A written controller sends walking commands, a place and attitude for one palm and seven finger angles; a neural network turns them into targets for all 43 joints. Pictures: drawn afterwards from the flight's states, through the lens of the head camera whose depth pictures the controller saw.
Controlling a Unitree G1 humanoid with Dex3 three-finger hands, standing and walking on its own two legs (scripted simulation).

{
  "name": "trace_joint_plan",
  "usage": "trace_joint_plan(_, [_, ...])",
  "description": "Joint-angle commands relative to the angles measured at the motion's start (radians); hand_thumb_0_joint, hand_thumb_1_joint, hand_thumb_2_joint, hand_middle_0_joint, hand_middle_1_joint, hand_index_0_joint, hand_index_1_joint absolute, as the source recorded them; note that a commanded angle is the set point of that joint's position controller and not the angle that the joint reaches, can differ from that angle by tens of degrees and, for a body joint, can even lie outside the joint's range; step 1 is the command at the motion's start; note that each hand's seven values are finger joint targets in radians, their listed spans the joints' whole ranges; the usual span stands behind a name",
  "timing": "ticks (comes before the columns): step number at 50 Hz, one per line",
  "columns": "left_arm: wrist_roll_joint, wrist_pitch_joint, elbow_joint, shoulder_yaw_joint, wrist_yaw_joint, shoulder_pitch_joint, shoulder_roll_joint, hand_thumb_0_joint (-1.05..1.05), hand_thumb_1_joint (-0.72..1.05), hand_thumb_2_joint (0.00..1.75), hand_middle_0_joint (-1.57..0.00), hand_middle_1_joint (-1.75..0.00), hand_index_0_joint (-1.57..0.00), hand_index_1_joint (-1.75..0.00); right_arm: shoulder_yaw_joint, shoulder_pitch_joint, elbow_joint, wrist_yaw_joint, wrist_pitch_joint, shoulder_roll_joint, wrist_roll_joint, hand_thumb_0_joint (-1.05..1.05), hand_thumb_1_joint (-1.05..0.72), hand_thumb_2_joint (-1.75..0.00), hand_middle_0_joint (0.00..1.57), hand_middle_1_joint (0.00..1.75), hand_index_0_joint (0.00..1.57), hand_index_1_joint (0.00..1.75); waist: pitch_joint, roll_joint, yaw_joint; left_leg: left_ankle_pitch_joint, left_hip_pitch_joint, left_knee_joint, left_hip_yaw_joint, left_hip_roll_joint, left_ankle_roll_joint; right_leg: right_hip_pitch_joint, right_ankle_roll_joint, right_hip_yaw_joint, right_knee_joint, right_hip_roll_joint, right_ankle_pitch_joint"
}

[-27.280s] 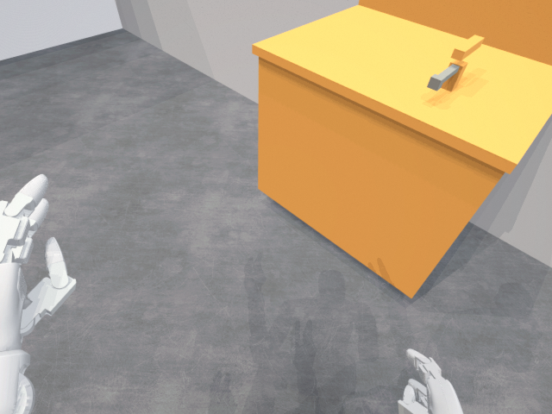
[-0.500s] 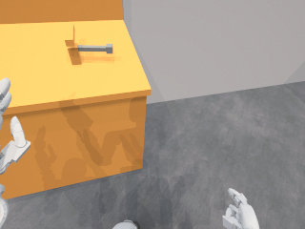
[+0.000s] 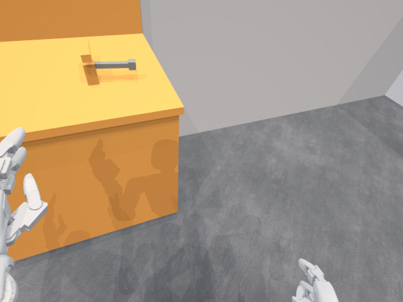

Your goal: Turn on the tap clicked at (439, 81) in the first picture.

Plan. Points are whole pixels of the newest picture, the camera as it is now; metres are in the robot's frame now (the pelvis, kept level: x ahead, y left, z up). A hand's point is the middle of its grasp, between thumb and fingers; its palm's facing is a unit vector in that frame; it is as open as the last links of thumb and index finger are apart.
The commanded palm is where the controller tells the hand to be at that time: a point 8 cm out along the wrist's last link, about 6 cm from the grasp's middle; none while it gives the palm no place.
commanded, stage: stop stepping back and stand still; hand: left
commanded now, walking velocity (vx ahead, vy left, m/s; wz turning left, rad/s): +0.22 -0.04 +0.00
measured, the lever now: (132, 64) +0.83 +0.27 +0.07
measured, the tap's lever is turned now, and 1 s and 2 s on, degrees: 80 80 80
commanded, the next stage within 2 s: stand and check the lever's angle in 0.54 s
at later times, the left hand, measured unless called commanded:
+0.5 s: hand out of the picture +0.16 +0.28 +0.17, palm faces +0.45 -0.81 -0.36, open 7.4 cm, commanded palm +0.10 +0.31 +0.17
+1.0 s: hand (33, 217) +0.20 +0.25 +0.15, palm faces +0.38 -0.84 -0.38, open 7.4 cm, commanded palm +0.14 +0.29 +0.17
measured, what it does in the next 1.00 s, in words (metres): steps on the spot: left foot, then right foot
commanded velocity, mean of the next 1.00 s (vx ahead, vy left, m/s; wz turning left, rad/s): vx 0.08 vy -0.02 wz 0.00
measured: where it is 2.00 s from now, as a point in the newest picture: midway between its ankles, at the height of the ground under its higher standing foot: outside the picture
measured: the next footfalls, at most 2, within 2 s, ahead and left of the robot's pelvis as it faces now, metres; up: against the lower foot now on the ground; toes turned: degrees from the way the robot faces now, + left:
left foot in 0.34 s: +0.01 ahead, +0.14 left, +0.00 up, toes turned +6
right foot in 0.58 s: +0.01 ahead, -0.08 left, +0.00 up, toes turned -2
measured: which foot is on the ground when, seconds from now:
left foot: down 0.00-0.08, up 0.10-0.32, down 0.34-1.00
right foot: down 0.00-0.34, up 0.36-0.56, down 0.58-1.00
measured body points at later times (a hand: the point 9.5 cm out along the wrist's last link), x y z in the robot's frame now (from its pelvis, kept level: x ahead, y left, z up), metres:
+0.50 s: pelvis -0.05 +0.03 -0.01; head -0.07 +0.03 +0.44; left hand +0.13 +0.32 +0.19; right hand +0.08 -0.21 -0.10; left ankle -0.03 +0.14 -0.74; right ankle -0.03 -0.09 -0.72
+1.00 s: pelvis -0.02 +0.01 -0.01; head +0.00 +0.02 +0.44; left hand +0.17 +0.30 +0.17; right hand +0.17 -0.23 -0.07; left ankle -0.03 +0.14 -0.74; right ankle -0.03 -0.08 -0.74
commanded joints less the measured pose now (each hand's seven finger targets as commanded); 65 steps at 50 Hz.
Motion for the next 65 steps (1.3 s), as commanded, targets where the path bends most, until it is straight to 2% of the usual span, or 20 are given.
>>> trace_joint_plan(1, [0.014, -0.066, -0.232, 0.09, 0.021, -0.04, 0.159, 0.0, 0.9, 0.9, -0.2, -0.3, -0.2, -0.3, -0.05, -0.128, -0.146, -0.015, -0.045, -0.143, -0.002, 0.0, -0.9, -0.9, 0.2, 0.3, 0.2, 0.3, -0.088, 0.194, 0.025, -0.508, -0.054, -0.162, -0.132, 0.129, -0.085, 0.173, -0.034, -0.061, -0.205, 0.001, 0.035])
trace_joint_plan(2, [0.019, -0.058, -0.208, 0.084, 0.019, -0.056, 0.155, 0.0, 0.9, 0.9, -0.2, -0.3, -0.2, -0.3, -0.056, -0.122, -0.141, -0.015, -0.031, -0.141, -0.007, 0.0, -0.9, -0.9, 0.2, 0.3, 0.2, 0.3, -0.079, 0.129, 0.021, -0.484, -0.073, -0.039, -0.085, 0.094, -0.075, 0.152, -0.066, -0.013, -0.247, -0.054, 0.0])
trace_joint_plan(5, [0.018, -0.06, -0.177, 0.097, 0.015, -0.151, 0.18, 0.0, 0.9, 0.9, -0.2, -0.3, -0.2, -0.3, -0.076, -0.114, -0.121, -0.014, -0.002, -0.137, 0.002, 0.0, -0.9, -0.9, 0.2, 0.3, 0.2, 0.3, -0.001, -0.2, 0.023, -0.301, -0.16, 0.616, -0.033, 0.013, -0.059, -0.128, -0.226, 0.436, -0.452, -0.377, -0.361])
trace_joint_plan(7, [0.012, -0.077, -0.123, 0.076, 0.014, -0.203, 0.156, 0.0, 0.9, 0.9, -0.2, -0.3, -0.2, -0.3, -0.063, -0.103, -0.108, -0.01, -0.005, -0.142, 0.009, 0.0, -0.9, -0.9, 0.2, 0.3, 0.2, 0.3, 0.064, -0.099, -0.003, -0.292, -0.239, 0.733, -0.068, 0.058, -0.055, -0.163, -0.206, 0.346, -0.428, -0.364, -0.272])
trace_joint_plan(9, [0.02, -0.086, -0.05, 0.063, 0.015, -0.202, 0.151, 0.0, 0.9, 0.9, -0.2, -0.3, -0.2, -0.3, -0.051, -0.105, -0.101, -0.015, 0.001, -0.13, 0.011, 0.0, -0.9, -0.9, 0.2, 0.3, 0.2, 0.3, 0.058, -0.069, -0.005, -0.269, -0.176, 0.612, -0.024, 0.081, -0.048, -0.19, -0.155, 0.221, -0.408, -0.313, -0.252])
trace_joint_plan(11, [0.022, -0.098, -0.081, 0.054, 0.016, -0.238, 0.158, 0.0, 0.9, 0.9, -0.2, -0.3, -0.2, -0.3, -0.054, -0.133, -0.113, -0.029, -0.009, -0.133, 0.015, 0.0, -0.9, -0.9, 0.2, 0.3, 0.2, 0.3, 0.074, -0.102, 0.008, -0.306, -0.091, 0.456, 0.005, 0.09, -0.035, -0.21, -0.153, 0.194, -0.395, -0.305, -0.271])
trace_joint_plan(14, [0.024, -0.106, -0.133, 0.08, 0.031, -0.181, 0.165, 0.0, 0.9, 0.9, -0.2, -0.3, -0.2, -0.3, -0.051, -0.119, -0.118, -0.038, -0.028, -0.129, 0.001, 0.0, -0.9, -0.9, 0.2, 0.3, 0.2, 0.3, 0.013, -0.034, 0.015, -0.318, 0.084, 0.2, 0.081, 0.043, -0.017, -0.159, -0.137, 0.158, -0.308, -0.245, -0.261])
trace_joint_plan(15, [0.02, -0.112, -0.173, 0.087, 0.032, -0.176, 0.166, 0.0, 0.9, 0.9, -0.2, -0.3, -0.2, -0.3, -0.054, -0.107, -0.125, -0.039, -0.037, -0.138, 0.001, 0.0, -0.9, -0.9, 0.2, 0.3, 0.2, 0.3, -0.003, 0.022, 0.01, -0.354, 0.129, 0.108, 0.035, 0.059, -0.001, -0.145, -0.112, 0.129, -0.21, -0.207, -0.204])
trace_joint_plan(17, [0.014, -0.121, -0.258, 0.099, 0.036, -0.17, 0.162, 0.0, 0.9, 0.9, -0.2, -0.3, -0.2, -0.3, -0.058, -0.111, -0.154, -0.034, -0.047, -0.175, 0.003, 0.0, -0.9, -0.9, 0.2, 0.3, 0.2, 0.3, 0.011, 0.33, 0.015, -0.401, 0.219, -0.099, -0.401, 0.321, 0.104, -0.304, -0.011, -0.054, 0.173, -0.03, -0.058])
trace_joint_plan(18, [0.021, -0.126, -0.233, 0.129, 0.034, -0.171, 0.191, 0.0, 0.9, 0.9, -0.2, -0.3, -0.2, -0.3, -0.053, -0.121, -0.133, -0.03, -0.051, -0.145, 0.004, 0.0, -0.9, -0.9, 0.2, 0.3, 0.2, 0.3, 0.033, 0.323, 0.007, -0.579, 0.085, -0.204, -0.492, 0.386, 0.138, -0.291, 0.002, -0.023, 0.328, -0.05, -0.09])
trace_joint_plan(19, [0.032, -0.121, -0.22, 0.134, 0.029, -0.165, 0.186, 0.0, 0.9, 0.9, -0.2, -0.3, -0.2, -0.3, -0.056, -0.122, -0.127, -0.022, -0.06, -0.141, -0.001, 0.0, -0.9, -0.9, 0.2, 0.3, 0.2, 0.3, 0.08, 0.296, 0.008, -0.679, -0.03, -0.243, -0.488, 0.386, 0.144, -0.26, 0.001, 0.013, 0.389, -0.074, -0.04])
trace_joint_plan(23, [0.029, -0.109, -0.169, 0.096, 0.024, -0.117, 0.134, 0.0, 0.9, 0.9, -0.2, -0.3, -0.2, -0.3, -0.051, -0.109, -0.106, -0.008, -0.092, -0.134, 0.007, 0.0, -0.9, -0.9, 0.2, 0.3, 0.2, 0.3, 0.058, 0.197, 0.021, -0.536, -0.056, -0.175, -0.24, 0.303, 0.083, -0.102, 0.014, -0.053, 0.158, -0.074, 0.017])
trace_joint_plan(27, [0.026, -0.086, -0.14, 0.051, 0.02, -0.123, 0.099, 0.0, 0.9, 0.9, -0.2, -0.3, -0.2, -0.3, -0.046, -0.105, -0.118, -0.008, -0.081, -0.141, 0.016, 0.0, -0.9, -0.9, 0.2, 0.3, 0.2, 0.3, 0.006, 0.162, 0.011, -0.519, -0.063, -0.048, -0.119, 0.219, 0.022, 0.09, 0.009, -0.098, -0.137, -0.035, 0.107])
trace_joint_plan(29, [0.024, -0.086, -0.142, 0.07, 0.025, -0.162, 0.127, 0.0, 0.9, 0.9, -0.2, -0.3, -0.2, -0.3, -0.046, -0.101, -0.116, -0.01, -0.076, -0.134, 0.009, 0.0, -0.9, -0.9, 0.2, 0.3, 0.2, 0.3, -0.007, 0.098, 0.004, -0.408, -0.056, 0.058, -0.076, 0.175, 0.007, 0.08, -0.022, 0.002, -0.189, -0.092, 0.148])
trace_joint_plan(32, [0.01, -0.074, -0.155, 0.089, 0.02, -0.157, 0.153, 0.0, 0.9, 0.9, -0.2, -0.3, -0.2, -0.3, -0.054, -0.112, -0.114, -0.006, -0.068, -0.12, 0.013, 0.0, -0.9, -0.9, 0.2, 0.3, 0.2, 0.3, -0.026, -0.117, 0.013, -0.271, 0.014, 0.251, -0.009, 0.083, -0.021, -0.028, -0.077, 0.222, -0.286, -0.218, 0.087])
trace_joint_plan(34, [0.004, -0.082, -0.187, 0.101, 0.023, -0.164, 0.161, 0.0, 0.9, 0.9, -0.2, -0.3, -0.2, -0.3, -0.045, -0.125, -0.118, -0.001, -0.058, -0.109, 0.015, 0.0, -0.9, -0.9, 0.2, 0.3, 0.2, 0.3, -0.052, -0.096, 0.016, -0.179, 0.027, 0.231, -0.022, 0.075, -0.029, 0.031, -0.098, 0.204, -0.26, -0.251, 0.262])
trace_joint_plan(39, [0.002, -0.101, -0.191, 0.125, 0.02, -0.066, 0.155, 0.0, 0.9, 0.9, -0.2, -0.3, -0.2, -0.3, -0.048, -0.145, -0.148, -0.006, -0.041, -0.117, 0.017, 0.0, -0.9, -0.9, 0.2, 0.3, 0.2, 0.3, -0.09, 0.088, 0.028, 0.159, 0.141, 0.113, -0.061, 0.136, -0.02, 0.079, -0.015, 0.035, -0.144, -0.133, 0.508])
trace_joint_plan(44, [-0.001, -0.106, -0.193, 0.117, 0.018, -0.015, 0.144, 0.0, 0.9, 0.9, -0.2, -0.3, -0.2, -0.3, -0.059, -0.134, -0.17, -0.003, -0.029, -0.127, 0.025, 0.0, -0.9, -0.9, 0.2, 0.3, 0.2, 0.3, -0.14, 0.102, 0.027, 0.314, 0.169, 0.134, -0.041, 0.142, -0.03, 0.133, -0.004, 0.013, -0.129, -0.116, 0.633])
trace_joint_plan(50, [-0.005, -0.103, -0.2, 0.104, 0.02, -0.016, 0.142, 0.0, 0.9, 0.9, -0.2, -0.3, -0.2, -0.3, -0.063, -0.135, -0.181, -0.006, -0.019, -0.134, 0.024, 0.0, -0.9, -0.9, 0.2, 0.3, 0.2, 0.3, -0.148, 0.084, 0.023, 0.242, 0.156, 0.133, -0.027, 0.122, -0.039, 0.144, -0.006, 0.038, -0.154, -0.133, 0.673])
trace_joint_plan(65, [0.003, -0.089, -0.143, 0.074, 0.02, -0.09, 0.127, 0.0, 0.9, 0.9, -0.2, -0.3, -0.2, -0.3, -0.049, -0.143, -0.168, -0.014, -0.025, -0.135, 0.01, 0.0, -0.9, -0.9, 0.2, 0.3, 0.2, 0.3, -0.074, 0.062, 0.031, -0.043, 0.099, 0.022, -0.051, 0.101, -0.032, 0.092, 0.008, 0.023, -0.261, -0.1, 0.366])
